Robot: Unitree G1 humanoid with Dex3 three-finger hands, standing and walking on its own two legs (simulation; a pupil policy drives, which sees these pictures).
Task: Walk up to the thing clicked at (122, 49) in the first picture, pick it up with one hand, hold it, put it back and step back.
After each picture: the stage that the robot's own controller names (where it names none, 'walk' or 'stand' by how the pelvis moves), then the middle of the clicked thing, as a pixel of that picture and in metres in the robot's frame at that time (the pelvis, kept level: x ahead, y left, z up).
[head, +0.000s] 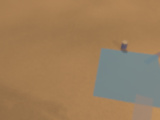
stand; (124, 45) +1.37 -0.42 -0.72
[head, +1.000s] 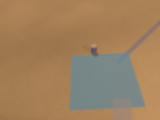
walk; (93, 49) +1.30 +0.02 -0.69
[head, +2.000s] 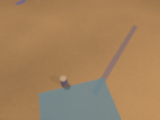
walk; (64, 81) +0.84 +0.29 -0.71
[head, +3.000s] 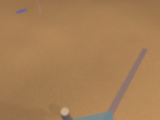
walk; (65, 114) +0.55 +0.21 -0.71
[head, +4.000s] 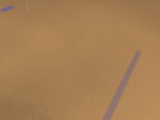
stand; out of the picture +0.42 +0.20 -0.71
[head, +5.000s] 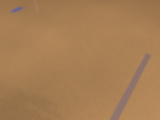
stand; out of the picture +0.39 +0.21 -0.71
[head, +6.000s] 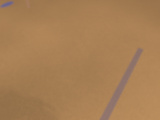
stand; out of the picture +0.39 +0.24 -0.71
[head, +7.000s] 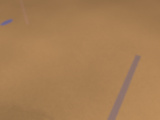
stand; out of the picture +0.38 +0.25 -0.72
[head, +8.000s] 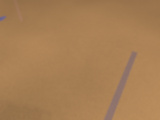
stand; out of the picture +0.35 +0.26 -0.72
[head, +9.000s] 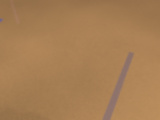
stand; out of the picture +0.35 +0.27 -0.72
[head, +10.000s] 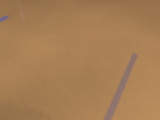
stand; out of the picture +0.37 +0.26 -0.73
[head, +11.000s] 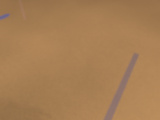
stand; out of the picture +0.37 +0.25 -0.73
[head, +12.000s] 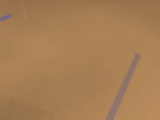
go down; out of the picture +0.36 +0.25 -0.73
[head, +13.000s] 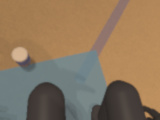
go down; (22, 57) +0.46 +0.26 -0.34
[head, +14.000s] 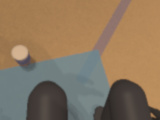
go down; (22, 56) +0.46 +0.26 -0.30
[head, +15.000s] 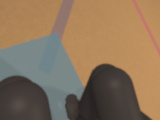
close in; out of the picture +0.45 +0.30 -0.23
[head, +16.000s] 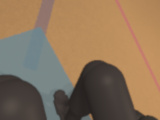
close; out of the picture +0.44 +0.31 -0.23
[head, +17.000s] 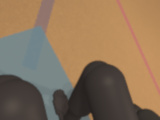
lift; out of the picture +0.41 +0.28 -0.23
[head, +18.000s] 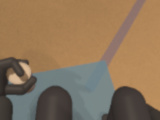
lift; (22, 79) +0.33 +0.24 -0.08
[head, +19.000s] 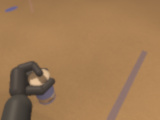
hold; (43, 87) +0.34 +0.17 +0.04
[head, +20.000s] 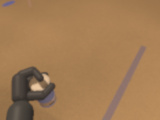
hold; (43, 91) +0.33 +0.17 +0.00
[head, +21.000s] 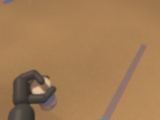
hold; (44, 94) +0.32 +0.17 -0.02
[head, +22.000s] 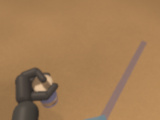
crouch; (46, 91) +0.34 +0.16 -0.02
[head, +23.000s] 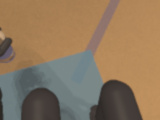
crouch; (0, 47) +0.46 +0.26 -0.11
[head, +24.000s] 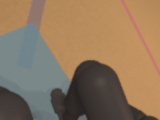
lower; out of the picture +0.45 +0.30 -0.23
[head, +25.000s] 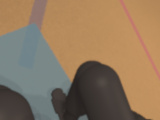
lower; out of the picture +0.44 +0.30 -0.23
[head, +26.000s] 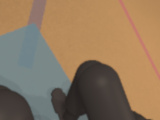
lower; out of the picture +0.45 +0.30 -0.23
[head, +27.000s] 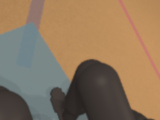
lower; out of the picture +0.45 +0.31 -0.23
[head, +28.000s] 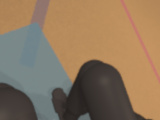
loosen; out of the picture +0.45 +0.30 -0.24
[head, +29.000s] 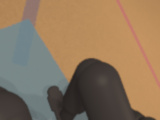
withdraw; out of the picture +0.44 +0.30 -0.23
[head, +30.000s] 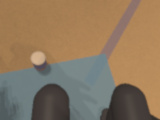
walk; (39, 61) +0.46 +0.23 -0.33
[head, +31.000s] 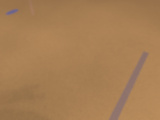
stand; out of the picture +0.39 +0.20 -0.66
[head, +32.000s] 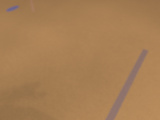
stand; out of the picture +0.40 +0.21 -0.66
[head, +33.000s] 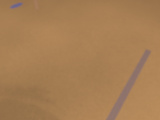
stand; out of the picture +0.40 +0.20 -0.68
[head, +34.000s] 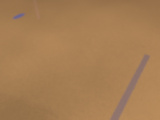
walk; out of the picture +0.40 +0.21 -0.72
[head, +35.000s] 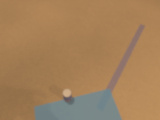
walk; (67, 95) +0.55 +0.13 -0.70
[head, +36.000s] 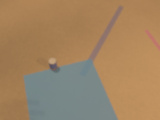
walk; (53, 64) +0.82 +0.28 -0.70
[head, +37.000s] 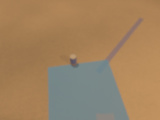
stand; (73, 60) +1.07 +0.19 -0.70
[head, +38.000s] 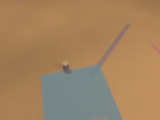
stand; (65, 66) +1.08 +0.23 -0.72
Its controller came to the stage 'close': yes
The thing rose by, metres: 0.70
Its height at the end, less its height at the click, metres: +0.00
